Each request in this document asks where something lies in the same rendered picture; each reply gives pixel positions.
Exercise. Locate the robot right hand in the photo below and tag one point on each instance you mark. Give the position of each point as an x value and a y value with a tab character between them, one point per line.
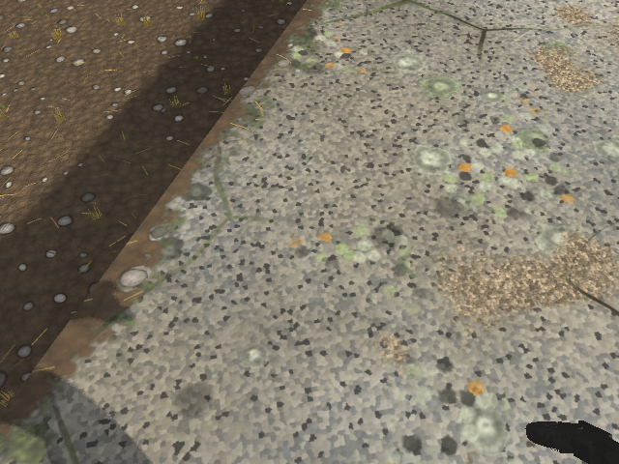
586	441

